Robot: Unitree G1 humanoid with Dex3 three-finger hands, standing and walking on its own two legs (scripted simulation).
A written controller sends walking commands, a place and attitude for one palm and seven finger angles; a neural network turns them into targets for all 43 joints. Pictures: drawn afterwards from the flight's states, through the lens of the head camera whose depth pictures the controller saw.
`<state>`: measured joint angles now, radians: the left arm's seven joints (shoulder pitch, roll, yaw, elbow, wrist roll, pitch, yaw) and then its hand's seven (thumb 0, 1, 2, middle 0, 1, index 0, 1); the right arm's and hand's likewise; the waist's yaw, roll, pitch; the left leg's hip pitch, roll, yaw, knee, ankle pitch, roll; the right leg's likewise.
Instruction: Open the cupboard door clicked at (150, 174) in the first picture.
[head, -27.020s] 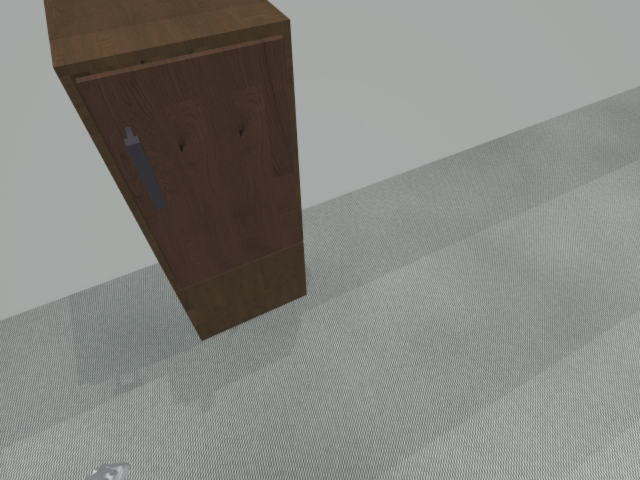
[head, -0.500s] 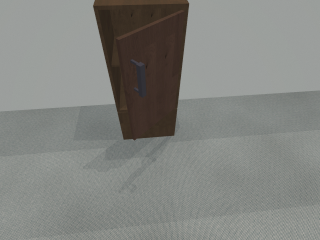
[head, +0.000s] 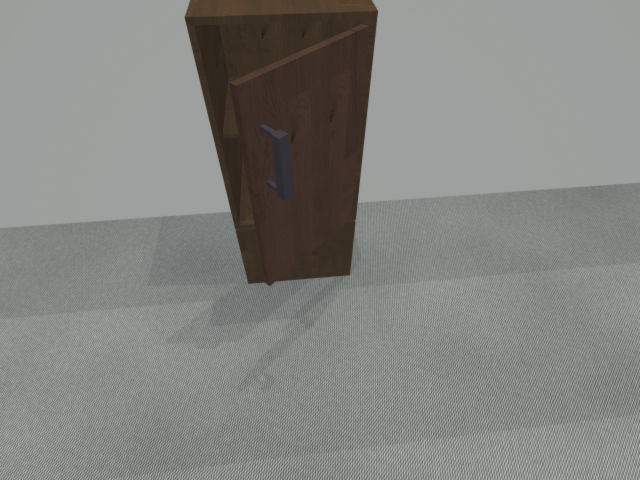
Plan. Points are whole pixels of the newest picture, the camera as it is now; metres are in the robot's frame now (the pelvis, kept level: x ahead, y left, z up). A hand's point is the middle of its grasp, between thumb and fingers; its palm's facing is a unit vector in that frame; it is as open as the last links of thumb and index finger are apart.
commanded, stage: walk to a spot facing it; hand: left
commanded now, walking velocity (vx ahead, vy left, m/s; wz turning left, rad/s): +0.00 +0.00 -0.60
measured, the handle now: (275, 162) +0.68 +0.13 -0.01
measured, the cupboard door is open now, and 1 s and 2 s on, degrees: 41 41 41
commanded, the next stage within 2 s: none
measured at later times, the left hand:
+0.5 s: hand out of the picture +0.05 +0.17 -0.17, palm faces -0.18 -0.94 -0.28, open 7.4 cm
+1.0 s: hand (245, 454) +0.19 +0.13 -0.18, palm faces -0.48 -0.82 -0.30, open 7.4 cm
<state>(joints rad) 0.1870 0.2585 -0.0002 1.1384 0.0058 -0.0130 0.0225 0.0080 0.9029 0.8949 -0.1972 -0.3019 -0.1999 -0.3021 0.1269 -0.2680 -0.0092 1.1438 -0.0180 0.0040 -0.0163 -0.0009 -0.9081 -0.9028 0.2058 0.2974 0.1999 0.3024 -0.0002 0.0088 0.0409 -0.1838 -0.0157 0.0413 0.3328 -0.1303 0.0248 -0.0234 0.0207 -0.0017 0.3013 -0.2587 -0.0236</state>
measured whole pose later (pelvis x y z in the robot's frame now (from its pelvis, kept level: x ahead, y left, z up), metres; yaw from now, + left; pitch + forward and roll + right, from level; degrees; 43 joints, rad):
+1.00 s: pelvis -0.02 -0.01 -0.03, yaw -32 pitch +1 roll -1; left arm 0.15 0.27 0.08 0.87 0.02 0.03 -0.02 0.01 0.91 0.90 -0.19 -0.30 -0.20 -0.30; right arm 0.18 -0.26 -0.06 0.91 -0.02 0.05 -0.03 0.00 -0.91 -0.90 0.21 0.30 0.20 0.30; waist 0.01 0.03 0.11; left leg -0.40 0.11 0.03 0.94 -0.53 -0.06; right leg -0.36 0.01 0.01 0.67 -0.31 0.00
